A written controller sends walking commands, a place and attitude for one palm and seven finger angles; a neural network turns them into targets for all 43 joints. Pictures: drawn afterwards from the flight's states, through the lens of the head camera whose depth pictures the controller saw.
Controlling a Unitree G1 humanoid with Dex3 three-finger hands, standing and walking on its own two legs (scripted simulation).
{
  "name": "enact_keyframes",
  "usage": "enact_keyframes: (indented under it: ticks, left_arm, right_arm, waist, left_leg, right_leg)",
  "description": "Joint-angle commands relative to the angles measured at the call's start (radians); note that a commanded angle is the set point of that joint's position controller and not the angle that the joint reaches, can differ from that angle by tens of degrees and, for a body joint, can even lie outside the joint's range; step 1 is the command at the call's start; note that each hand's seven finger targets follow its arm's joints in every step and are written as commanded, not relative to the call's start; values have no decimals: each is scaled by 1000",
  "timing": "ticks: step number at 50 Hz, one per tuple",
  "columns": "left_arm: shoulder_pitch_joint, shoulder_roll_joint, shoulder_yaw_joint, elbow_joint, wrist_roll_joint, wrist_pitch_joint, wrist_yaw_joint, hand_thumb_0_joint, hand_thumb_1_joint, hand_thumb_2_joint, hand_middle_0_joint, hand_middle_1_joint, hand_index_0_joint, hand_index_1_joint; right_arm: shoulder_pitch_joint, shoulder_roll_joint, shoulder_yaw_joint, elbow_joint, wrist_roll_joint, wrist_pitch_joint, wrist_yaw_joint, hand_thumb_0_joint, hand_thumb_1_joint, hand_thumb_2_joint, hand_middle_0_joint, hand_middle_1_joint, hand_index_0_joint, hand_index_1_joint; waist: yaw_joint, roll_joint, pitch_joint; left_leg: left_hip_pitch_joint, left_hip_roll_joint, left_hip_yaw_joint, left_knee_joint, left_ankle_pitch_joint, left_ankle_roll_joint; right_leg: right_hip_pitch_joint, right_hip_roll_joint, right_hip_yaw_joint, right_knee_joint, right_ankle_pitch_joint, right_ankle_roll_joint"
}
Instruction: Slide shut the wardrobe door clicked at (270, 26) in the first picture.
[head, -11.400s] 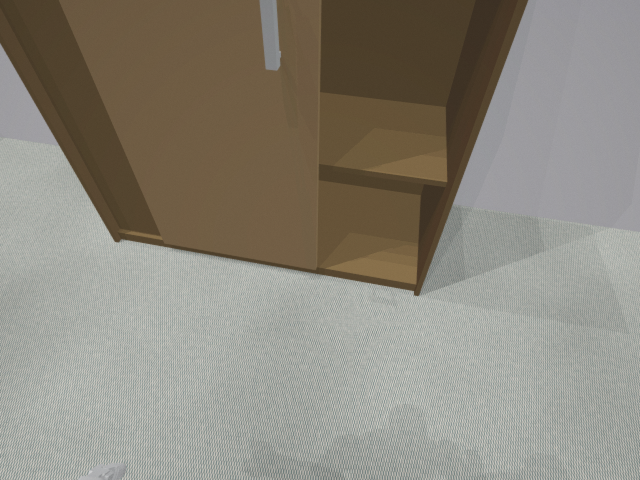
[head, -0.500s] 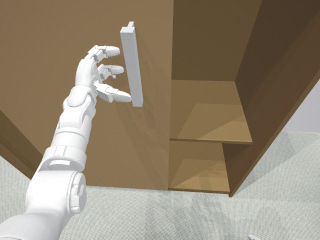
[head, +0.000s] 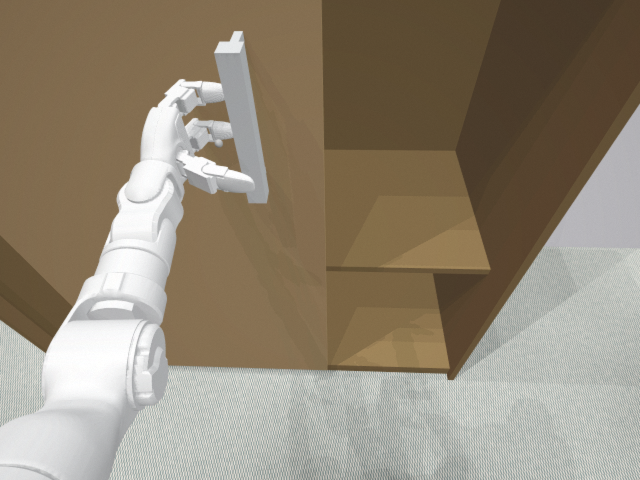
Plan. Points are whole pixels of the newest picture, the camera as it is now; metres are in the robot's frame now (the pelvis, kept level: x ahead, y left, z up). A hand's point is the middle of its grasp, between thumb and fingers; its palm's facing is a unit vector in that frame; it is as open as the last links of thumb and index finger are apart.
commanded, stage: slide the fingers in behind the handle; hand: left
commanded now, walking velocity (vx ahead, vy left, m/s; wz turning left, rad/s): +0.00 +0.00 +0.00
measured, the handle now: (249, 125) +0.51 +0.09 +0.19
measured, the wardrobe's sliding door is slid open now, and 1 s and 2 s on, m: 0.38 0.38 0.38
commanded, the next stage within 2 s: grip the handle and tug to test in 1.56 s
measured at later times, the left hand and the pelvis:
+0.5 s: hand (232, 147) +0.46 +0.10 +0.19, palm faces -0.04 -1.00 -0.01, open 14.0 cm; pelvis +0.00 +0.00 +0.00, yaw +0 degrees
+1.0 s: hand (246, 149) +0.45 +0.08 +0.19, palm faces -0.06 -1.00 +0.00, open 14.0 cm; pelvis +0.01 +0.00 +0.00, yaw +0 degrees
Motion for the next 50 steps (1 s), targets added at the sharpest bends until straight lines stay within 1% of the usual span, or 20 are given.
enact_keyframes:
  ticks: [1, 5, 7, 11, 13, 14, 16, 17, 20, 21, 23, 25, 29, 34, 38, 42, 43, 45, 47, 50]
  left_arm:
    - [-502, 182, 29, -260, -15, -67, 0, 0, -500, 300, -300, -1200, -300, -1200]
    - [-448, 211, 60, -299, -13, -57, 16, 0, -500, 300, -300, -1200, -300, -1200]
    - [-453, 182, 36, -339, -12, -54, 19, 0, -500, 300, -300, -1200, -300, -1200]
    - [-464, 184, 40, -317, -7, -35, 40, 0, -500, 300, -300, -1200, -300, -1200]
    - [-482, 177, 29, -333, -3, -33, 41, 0, -500, 300, -300, -1200, -300, -1200]
    - [-480, 159, 18, -333, -2, -34, 41, 0, -500, 300, -300, -1200, -300, -1200]
    - [-470, 151, 18, -366, -6, -41, 45, 0, -500, 300, -300, -1200, -300, -1200]
    - [-441, 157, 33, -353, -10, -37, 45, 0, -500, 300, -300, -1200, -300, -1200]
    - [-412, 164, 32, -308, -4, -19, 44, 0, -500, 300, -300, -1200, -300, -1200]
    - [-439, 116, -7, -334, -7, -17, 41, 0, -500, 300, -300, -1200, -300, -1200]
    - [-438, 114, -9, -352, -3, -12, 43, 0, -500, 300, -300, -1200, -300, -1200]
    - [-411, 105, -5, -351, -14, -6, 46, 0, -500, 300, -300, -1200, -300, -1200]
    - [-461, 55, -49, -424, -14, -4, 53, 0, -500, 300, -300, -1200, -300, -1200]
    - [-448, 95, -15, -371, -9, 18, 75, 0, -500, 300, -300, -1200, -300, -1200]
    - [-464, 67, -36, -417, -2, 7, 86, 0, -500, 300, -300, -1200, -300, -1200]
    - [-423, 63, -27, -432, -7, 8, 91, 0, -500, 300, -300, -1200, -300, -1200]
    - [-402, 32, -45, -409, -11, 19, 90, 0, -500, 300, -300, -1200, -300, -1200]
    - [-374, 72, -10, -399, -6, 28, 100, 0, -500, 300, -300, -1200, -300, -1200]
    - [-398, 31, -49, -425, -4, 35, 99, 0, -500, 300, -300, -1200, -300, -1200]
    - [-430, 36, -54, -419, 1, 36, 113, 0, -500, 300, -300, -1200, -300, -1200]
  right_arm:
    - [-7, -124, -38, -114, 10, -45, -7, 0, -900, -900, 200, 300, 200, 300]
    - [-15, -123, -42, -120, 8, -47, -6, 0, -900, -900, 200, 300, 200, 300]
    - [-31, -116, -38, -130, 11, -52, -3, 0, -900, -900, 200, 300, 200, 300]
    - [-28, -119, -39, -121, 12, -48, -6, 0, -900, -900, 200, 300, 200, 300]
    - [-34, -113, -36, -123, 12, -51, -5, 0, -900, -900, 200, 300, 200, 300]
    - [-32, -111, -37, -124, 11, -54, -5, 0, -900, -900, 200, 300, 200, 300]
    - [-42, -109, -36, -130, 10, -53, -3, 0, -900, -900, 200, 300, 200, 300]
    - [-42, -110, -38, -133, 9, -53, -3, 0, -900, -900, 200, 300, 200, 300]
    - [-40, -114, -38, -126, 11, -42, -4, 0, -900, -900, 200, 300, 200, 300]
    - [-52, -108, -34, -135, 13, -43, -1, 0, -900, -900, 200, 300, 200, 300]
    - [-55, -103, -35, -135, 14, -42, 0, 0, -900, -900, 200, 300, 200, 300]
    - [-60, -106, -38, -139, 12, -37, 0, 0, -900, -900, 200, 300, 200, 300]
    - [-75, -95, -36, -144, 13, -38, 1, 0, -900, -900, 200, 300, 200, 300]
    - [-77, -99, -31, -133, 13, -25, -2, 0, -900, -900, 200, 300, 200, 300]
    - [-83, -93, -32, -141, 8, -27, 1, 0, -900, -900, 200, 300, 200, 300]
    - [-81, -94, -36, -141, 6, -24, 4, 0, -900, -900, 200, 300, 200, 300]
    - [-83, -92, -33, -141, 7, -22, 5, 0, -900, -900, 200, 300, 200, 300]
    - [-80, -98, -37, -136, 5, -15, 6, 0, -900, -900, 200, 300, 200, 300]
    - [-89, -91, -34, -143, 9, -13, 8, 0, -900, -900, 200, 300, 200, 300]
    - [-85, -93, -35, -135, 7, -9, 3, 0, -900, -900, 200, 300, 200, 300]
  waist:
    - [-5, -58, -315]
    - [16, -51, -336]
    - [13, -33, -324]
    - [0, -83, -291]
    - [-2, -37, -306]
    - [-3, -67, -312]
    - [5, -38, -337]
    - [12, -82, -347]
    - [11, -110, -311]
    - [-1, -74, -304]
    - [4, -36, -317]
    - [12, -85, -323]
    - [1, -44, -347]
    - [4, -90, -297]
    - [9, -41, -349]
    - [19, -68, -368]
    - [19, -86, -346]
    - [28, -105, -327]
    - [16, -69, -309]
    - [10, -81, -293]
  left_leg:
    - [72, -3, -45, -57, 206, 20]
    - [73, -3, -40, -66, 199, 19]
    - [82, -3, -39, -69, 203, 20]
    - [66, 0, -34, -72, 175, 23]
    - [75, -5, -30, -68, 174, 22]
    - [82, -3, -34, -66, 185, 22]
    - [105, -4, -31, -60, 218, 21]
    - [98, -3, -32, -58, 227, 22]
    - [69, -1, -27, -61, 220, 22]
    - [84, -4, -22, -57, 223, 23]
    - [104, -6, -25, -51, 243, 20]
    - [101, -3, -28, -49, 252, 21]
    - [135, -5, -28, -41, 278, 20]
    - [95, -5, -32, -50, 244, 21]
    - [132, -4, -35, -47, 280, 16]
    - [142, 0, -37, -47, 324, 14]
    - [133, 0, -35, -48, 329, 14]
    - [112, 1, -31, -52, 312, 16]
    - [117, -1, -26, -54, 293, 16]
    - [112, 2, -36, -62, 261, 15]
  right_leg:
    - [181, 16, 36, -49, 230, -6]
    - [208, 13, 36, -54, 212, -6]
    - [204, 15, 40, -57, 223, -7]
    - [190, 16, 39, -66, 200, 0]
    - [191, 12, 44, -64, 203, -1]
    - [192, 15, 40, -59, 214, -2]
    - [204, 14, 42, -53, 246, -5]
    - [219, 15, 40, -49, 260, -3]
    - [218, 11, 37, -52, 261, -1]
    - [200, 12, 42, -51, 274, 0]
    - [195, 11, 40, -47, 285, -4]
    - [207, 11, 35, -46, 287, -4]
    - [196, 12, 36, -38, 312, -4]
    - [196, 11, 35, -46, 281, -1]
    - [204, 11, 34, -35, 299, -7]
    - [224, 14, 29, -30, 334, -8]
    - [222, 15, 26, -30, 343, -8]
    - [230, 12, 26, -37, 330, -6]
    - [206, 13, 29, -44, 314, -5]
    - [195, 13, 26, -51, 264, -7]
